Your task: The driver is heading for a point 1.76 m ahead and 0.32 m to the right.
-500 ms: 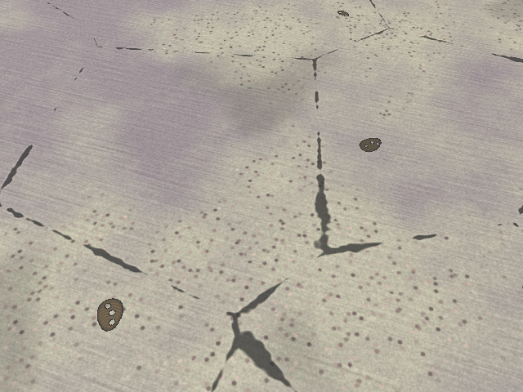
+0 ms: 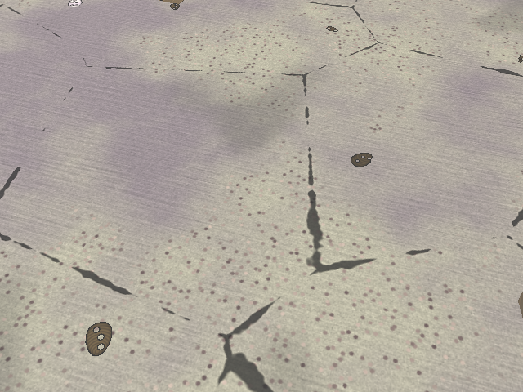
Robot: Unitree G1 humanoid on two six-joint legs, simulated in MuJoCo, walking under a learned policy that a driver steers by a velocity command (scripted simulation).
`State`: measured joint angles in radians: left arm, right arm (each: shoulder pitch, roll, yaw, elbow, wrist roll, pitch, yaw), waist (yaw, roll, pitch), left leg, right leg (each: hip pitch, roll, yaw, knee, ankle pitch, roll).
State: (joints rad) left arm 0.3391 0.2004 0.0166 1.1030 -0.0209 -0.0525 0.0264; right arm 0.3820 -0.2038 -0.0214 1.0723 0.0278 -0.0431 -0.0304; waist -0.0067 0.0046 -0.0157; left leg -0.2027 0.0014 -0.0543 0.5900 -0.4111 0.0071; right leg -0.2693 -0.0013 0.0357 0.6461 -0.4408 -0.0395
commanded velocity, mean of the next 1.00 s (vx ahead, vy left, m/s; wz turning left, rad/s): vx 0.45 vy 0.00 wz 0.00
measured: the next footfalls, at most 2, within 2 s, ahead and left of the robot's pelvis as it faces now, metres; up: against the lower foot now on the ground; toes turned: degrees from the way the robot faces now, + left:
left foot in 0.46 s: +0.38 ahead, +0.13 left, +0.00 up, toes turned +2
right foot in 1.00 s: +0.69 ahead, -0.11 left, +0.00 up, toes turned -3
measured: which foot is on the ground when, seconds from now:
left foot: down 0.00-0.08, up 0.10-0.44, down 0.46-1.00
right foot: down 0.00-0.46, up 0.48-0.98, down 1.00-1.00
